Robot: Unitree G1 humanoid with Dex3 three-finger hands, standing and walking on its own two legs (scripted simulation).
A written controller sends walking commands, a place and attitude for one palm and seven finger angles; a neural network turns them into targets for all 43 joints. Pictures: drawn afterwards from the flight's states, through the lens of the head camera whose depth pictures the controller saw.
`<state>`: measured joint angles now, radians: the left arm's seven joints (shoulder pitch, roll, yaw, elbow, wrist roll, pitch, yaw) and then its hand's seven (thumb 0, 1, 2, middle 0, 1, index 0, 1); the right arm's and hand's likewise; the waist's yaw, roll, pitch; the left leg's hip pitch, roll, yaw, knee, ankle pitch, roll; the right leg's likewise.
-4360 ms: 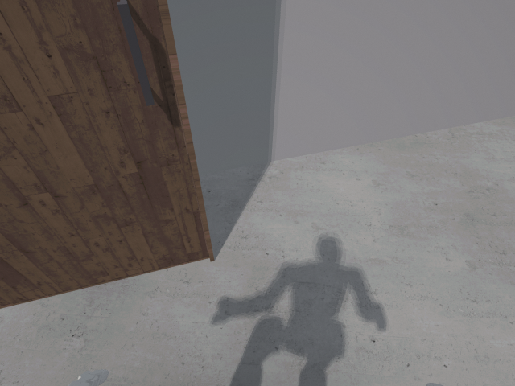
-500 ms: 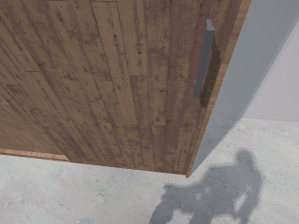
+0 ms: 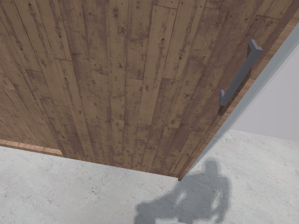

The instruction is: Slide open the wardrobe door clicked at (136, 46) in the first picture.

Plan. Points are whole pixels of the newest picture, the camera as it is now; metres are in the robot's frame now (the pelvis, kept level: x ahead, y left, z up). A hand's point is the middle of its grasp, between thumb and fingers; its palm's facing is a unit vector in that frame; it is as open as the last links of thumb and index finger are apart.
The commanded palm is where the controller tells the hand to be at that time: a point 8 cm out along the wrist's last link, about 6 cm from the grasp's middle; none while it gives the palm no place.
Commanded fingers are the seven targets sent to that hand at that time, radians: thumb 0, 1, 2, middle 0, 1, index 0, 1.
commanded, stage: come to a stop and stand still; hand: right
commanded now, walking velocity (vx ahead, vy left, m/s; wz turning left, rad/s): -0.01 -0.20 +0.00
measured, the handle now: (236, 75) +0.50 -0.21 +0.17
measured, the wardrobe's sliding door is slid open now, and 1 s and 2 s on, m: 0.00 0.00 0.00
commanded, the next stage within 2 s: look again from close up in 0.94 s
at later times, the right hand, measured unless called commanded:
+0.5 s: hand out of the picture -0.05 -0.27 -0.20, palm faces +0.09 +0.98 -0.18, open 7.4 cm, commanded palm none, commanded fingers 0.00 -0.90 -0.90 0.20 0.30 0.20 0.30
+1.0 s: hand out of the picture -0.01 -0.30 -0.18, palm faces +0.01 +0.98 -0.19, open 7.3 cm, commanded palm none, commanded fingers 0.00 -0.90 -0.90 0.20 0.30 0.20 0.30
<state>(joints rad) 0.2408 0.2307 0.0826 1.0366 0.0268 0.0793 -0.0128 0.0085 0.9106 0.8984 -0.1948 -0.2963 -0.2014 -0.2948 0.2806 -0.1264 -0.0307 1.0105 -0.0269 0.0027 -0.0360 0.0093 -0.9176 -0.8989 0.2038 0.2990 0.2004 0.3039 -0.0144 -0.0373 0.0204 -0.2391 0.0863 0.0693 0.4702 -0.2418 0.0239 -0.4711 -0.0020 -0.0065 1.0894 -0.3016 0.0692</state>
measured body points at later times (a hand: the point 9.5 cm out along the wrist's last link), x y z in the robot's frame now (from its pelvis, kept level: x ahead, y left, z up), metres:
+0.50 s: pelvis -0.03 -0.09 -0.01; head -0.02 -0.12 +0.44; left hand +0.05 +0.14 -0.14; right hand -0.05 -0.33 -0.18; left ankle -0.02 +0.06 -0.72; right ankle -0.04 -0.18 -0.75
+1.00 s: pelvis -0.03 -0.12 +0.00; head -0.02 -0.13 +0.45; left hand -0.07 +0.08 -0.16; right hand -0.01 -0.35 -0.17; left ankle -0.04 +0.02 -0.75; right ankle -0.04 -0.19 -0.75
